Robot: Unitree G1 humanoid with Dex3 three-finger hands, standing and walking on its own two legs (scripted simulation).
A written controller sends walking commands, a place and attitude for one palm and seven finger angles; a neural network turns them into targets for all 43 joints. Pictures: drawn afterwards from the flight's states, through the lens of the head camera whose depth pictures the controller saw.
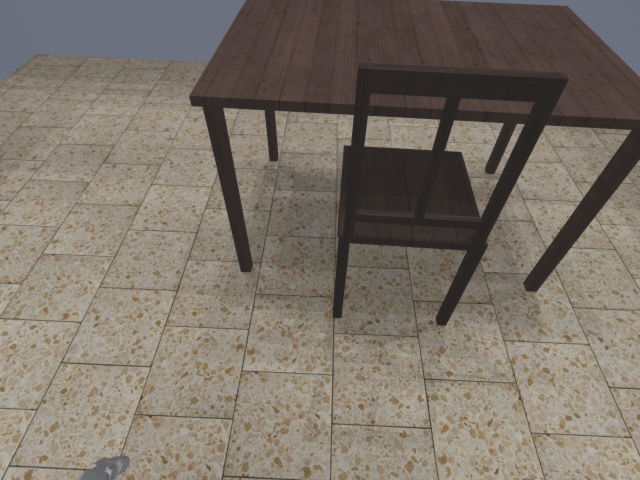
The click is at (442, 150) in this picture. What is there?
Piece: chair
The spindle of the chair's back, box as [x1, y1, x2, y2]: [414, 98, 460, 217]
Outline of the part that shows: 460,98 446,98 415,209 415,217 423,217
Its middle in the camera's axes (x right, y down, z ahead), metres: +0.26 -0.17 +0.88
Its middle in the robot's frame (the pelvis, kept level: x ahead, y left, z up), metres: +0.78 -0.22 -0.07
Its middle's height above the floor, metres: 0.70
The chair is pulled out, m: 0.00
